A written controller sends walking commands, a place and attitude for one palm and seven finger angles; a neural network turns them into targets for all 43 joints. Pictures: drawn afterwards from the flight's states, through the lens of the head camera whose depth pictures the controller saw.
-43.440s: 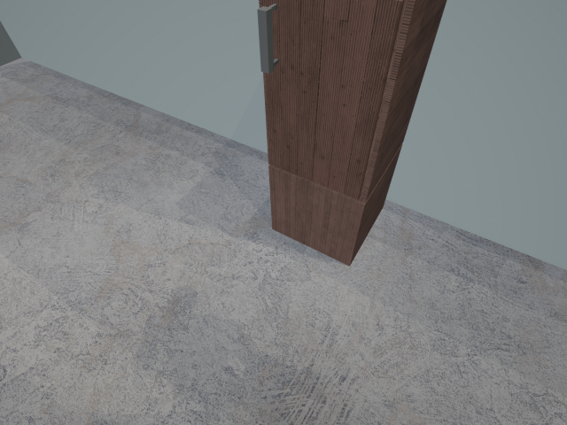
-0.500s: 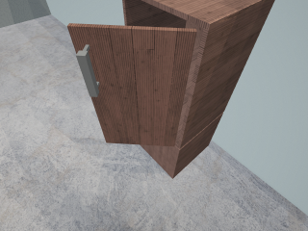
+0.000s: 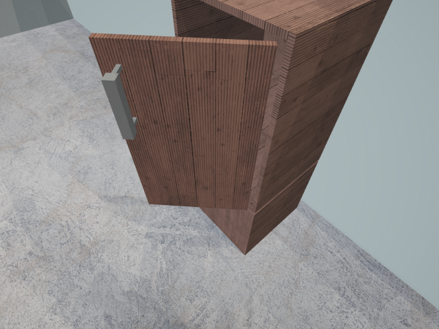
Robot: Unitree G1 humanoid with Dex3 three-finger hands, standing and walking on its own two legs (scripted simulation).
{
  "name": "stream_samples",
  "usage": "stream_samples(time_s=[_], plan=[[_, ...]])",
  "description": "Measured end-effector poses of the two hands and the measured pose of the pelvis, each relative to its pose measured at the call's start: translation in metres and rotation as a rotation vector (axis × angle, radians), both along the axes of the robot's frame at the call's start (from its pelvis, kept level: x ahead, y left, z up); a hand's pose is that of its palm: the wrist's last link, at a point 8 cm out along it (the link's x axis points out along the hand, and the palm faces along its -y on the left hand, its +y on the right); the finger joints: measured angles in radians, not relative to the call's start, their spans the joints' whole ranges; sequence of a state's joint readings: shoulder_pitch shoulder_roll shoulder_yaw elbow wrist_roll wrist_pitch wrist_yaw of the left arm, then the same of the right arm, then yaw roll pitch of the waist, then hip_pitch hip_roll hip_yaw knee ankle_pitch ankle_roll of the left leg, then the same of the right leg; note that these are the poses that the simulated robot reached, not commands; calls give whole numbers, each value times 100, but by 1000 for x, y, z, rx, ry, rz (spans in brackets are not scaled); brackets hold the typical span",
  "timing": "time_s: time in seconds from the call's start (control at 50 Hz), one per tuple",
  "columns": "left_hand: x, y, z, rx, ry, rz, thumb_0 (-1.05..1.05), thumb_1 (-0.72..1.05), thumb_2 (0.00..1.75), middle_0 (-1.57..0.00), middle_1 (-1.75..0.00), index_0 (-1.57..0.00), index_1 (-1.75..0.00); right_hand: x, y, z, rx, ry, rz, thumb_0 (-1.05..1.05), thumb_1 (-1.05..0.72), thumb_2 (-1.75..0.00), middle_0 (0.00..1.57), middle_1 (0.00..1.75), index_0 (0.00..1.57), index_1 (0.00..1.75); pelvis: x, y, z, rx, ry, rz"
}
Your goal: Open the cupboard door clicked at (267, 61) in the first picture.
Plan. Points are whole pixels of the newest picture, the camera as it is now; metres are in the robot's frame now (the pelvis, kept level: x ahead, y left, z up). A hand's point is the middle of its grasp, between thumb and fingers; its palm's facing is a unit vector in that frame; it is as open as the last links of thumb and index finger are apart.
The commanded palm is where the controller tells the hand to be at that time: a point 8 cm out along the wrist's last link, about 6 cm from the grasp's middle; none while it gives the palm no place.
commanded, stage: look again from close up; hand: left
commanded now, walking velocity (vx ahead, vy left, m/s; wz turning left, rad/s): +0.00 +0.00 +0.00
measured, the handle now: (124, 103) +0.53 +0.24 +0.12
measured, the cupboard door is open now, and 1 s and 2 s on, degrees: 45 45 45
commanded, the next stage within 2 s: come to a stop and stand still in 0.50 s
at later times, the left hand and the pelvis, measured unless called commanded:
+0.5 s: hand out of the picture +0.03 +0.29 -0.16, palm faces +0.00 -0.96 -0.27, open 7.4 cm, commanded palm none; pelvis -0.05 +0.07 +0.00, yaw +0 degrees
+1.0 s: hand out of the picture -0.13 +0.23 -0.18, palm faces +0.01 -0.99 -0.15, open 7.4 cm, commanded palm none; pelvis -0.06 +0.07 +0.00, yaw -1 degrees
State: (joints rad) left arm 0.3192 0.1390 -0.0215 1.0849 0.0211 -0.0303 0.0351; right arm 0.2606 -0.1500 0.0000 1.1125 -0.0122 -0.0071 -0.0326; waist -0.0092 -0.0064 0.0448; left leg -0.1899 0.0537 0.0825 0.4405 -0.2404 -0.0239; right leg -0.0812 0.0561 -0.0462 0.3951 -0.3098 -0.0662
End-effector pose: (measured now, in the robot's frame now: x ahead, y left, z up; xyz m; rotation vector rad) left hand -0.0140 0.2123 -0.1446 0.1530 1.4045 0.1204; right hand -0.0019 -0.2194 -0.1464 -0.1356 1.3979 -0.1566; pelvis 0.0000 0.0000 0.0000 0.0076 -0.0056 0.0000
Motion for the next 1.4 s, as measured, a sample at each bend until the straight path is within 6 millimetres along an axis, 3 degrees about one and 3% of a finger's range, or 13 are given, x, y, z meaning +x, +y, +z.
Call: stream_samples(time_s=[0.16, 0.26, 0.36, 0.52, 0.68, 0.78, 0.92, 1.06, 1.18, 1.4], plan=[[17, 50, 7, 105, -123, 15, 1, 91, 90, -20, -30, -21, -29, 35, -12, -3, -61, -139, 19, 1, -91, -90, 20, 29, 20, 30, -7, 18, -9, -22, -21, 9], [29, 80, 7, 120, -181, 1, 1, 91, 90, -20, -30, -20, -29, 61, -7, 15, -101, -256, 43, 1, -91, -90, 20, 29, 20, 30, -15, 32, -9, -13, -46, -2], [38, 101, 13, 113, -238, -25, 1, 91, 90, -20, -30, -20, -29, 69, 4, 30, -123, -324, 80, 1, -91, -90, 20, 29, 20, 30, -29, 49, -5, -22, -53, -8], [27, 125, 14, 95, -244, -52, 1, 91, 90, -20, -30, -20, -29, 44, 22, 37, -131, -299, 106, 1, -91, -90, 21, 29, 20, 30, -50, 70, -2, -27, -45, -4], [-15, 139, 7, 90, -137, -42, 0, 91, 90, -20, -30, -20, -29, -3, 35, 29, -127, -185, 72, 1, -91, -90, 21, 30, 20, 30, -62, 86, 0, -23, -36, -5], [-53, 130, 1, 64, -23, -26, 0, 91, 90, -19, -30, -20, -29, -32, 49, 20, -99, -108, 26, 1, -91, -90, 21, 29, 20, 30, -64, 89, 0, -22, -32, -16], [-103, 94, -4, -5, 112, 11, 0, 91, 90, -19, -30, -20, -29, -65, 67, 9, -41, -18, -24, 1, -91, -90, 21, 29, 20, 30, -65, 82, 0, -18, -36, -27], [-127, 54, -2, -42, 146, 49, 0, 91, 90, -20, -30, -20, -29, -75, 73, 1, 13, 16, -27, 1, -91, -90, 21, 29, 20, 30, -64, 69, 0, -22, -36, -14], [-120, 37, -8, -47, 97, 57, 0, 91, 90, -20, -30, -20, -29, -69, 65, -4, 15, -29, 12, 2, -92, -90, 21, 29, 20, 30, -67, 61, -6, -32, -38, 12], [-64, 37, -12, -30, -85, 34, 0, 91, 90, -20, -30, -20, -29, -55, 44, 2, -14, -101, 7, 2, -93, -90, 20, 29, 20, 30, -65, 46, -7, -22, -37, 10]])
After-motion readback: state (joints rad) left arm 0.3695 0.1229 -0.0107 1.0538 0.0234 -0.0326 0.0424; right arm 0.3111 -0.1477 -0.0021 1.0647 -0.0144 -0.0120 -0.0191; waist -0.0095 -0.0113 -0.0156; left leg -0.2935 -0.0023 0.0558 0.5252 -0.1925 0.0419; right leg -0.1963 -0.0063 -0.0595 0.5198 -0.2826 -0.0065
